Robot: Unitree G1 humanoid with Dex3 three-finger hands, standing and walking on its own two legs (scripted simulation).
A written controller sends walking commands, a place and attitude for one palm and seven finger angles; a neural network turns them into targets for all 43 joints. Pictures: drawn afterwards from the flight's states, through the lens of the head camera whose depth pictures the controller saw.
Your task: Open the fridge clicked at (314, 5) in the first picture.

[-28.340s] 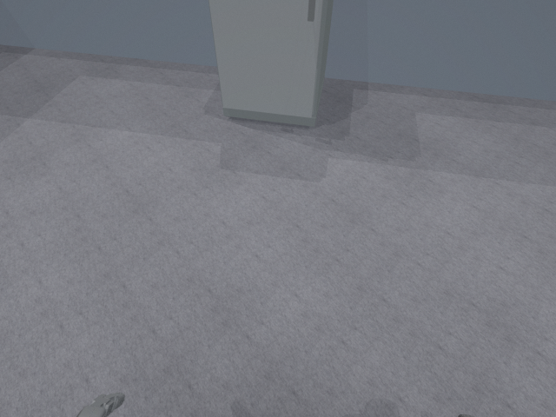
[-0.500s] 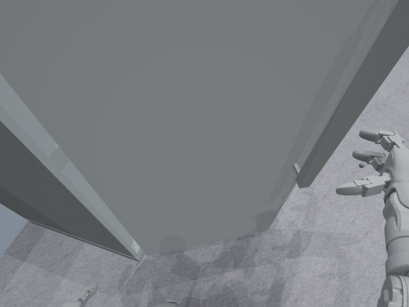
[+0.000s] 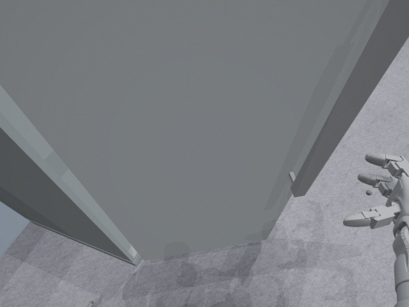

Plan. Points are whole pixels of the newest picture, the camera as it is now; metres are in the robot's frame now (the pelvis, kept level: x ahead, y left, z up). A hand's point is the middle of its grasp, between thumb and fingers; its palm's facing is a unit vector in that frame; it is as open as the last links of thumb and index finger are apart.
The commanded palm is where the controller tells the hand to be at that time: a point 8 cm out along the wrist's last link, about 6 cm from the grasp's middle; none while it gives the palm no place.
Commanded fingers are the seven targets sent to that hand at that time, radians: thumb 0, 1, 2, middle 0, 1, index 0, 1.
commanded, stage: slip the hand off the handle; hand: right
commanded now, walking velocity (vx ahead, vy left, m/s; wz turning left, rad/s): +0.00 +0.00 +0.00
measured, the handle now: (331, 115) +0.44 -0.18 +0.15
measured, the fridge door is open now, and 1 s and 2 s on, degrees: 61 61 61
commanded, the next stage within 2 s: draw the hand back to the body in 0.40 s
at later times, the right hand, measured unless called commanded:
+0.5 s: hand (379, 234) +0.27 -0.27 +0.05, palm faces +0.25 +0.95 -0.18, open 14.7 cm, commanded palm +0.24 -0.32 +0.07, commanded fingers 0.00 0.55 -0.20 0.25 1.15 0.25 1.15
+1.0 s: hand out of the picture +0.22 -0.26 +0.11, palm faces +0.12 +0.99 -0.04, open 14.7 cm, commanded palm +0.18 -0.31 +0.12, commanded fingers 0.00 0.37 -0.29 0.24 1.04 0.24 1.04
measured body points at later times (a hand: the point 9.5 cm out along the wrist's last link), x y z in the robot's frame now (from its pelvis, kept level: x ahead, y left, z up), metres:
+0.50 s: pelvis -0.01 +0.01 +0.00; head +0.02 +0.01 +0.45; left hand +0.17 +0.24 -0.08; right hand +0.25 -0.32 +0.06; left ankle +0.00 +0.14 -0.71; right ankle -0.01 -0.09 -0.71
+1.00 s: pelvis -0.01 +0.02 +0.00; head +0.00 +0.03 +0.45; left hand +0.16 +0.27 -0.06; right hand +0.21 -0.32 +0.12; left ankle +0.00 +0.14 -0.71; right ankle -0.01 -0.09 -0.71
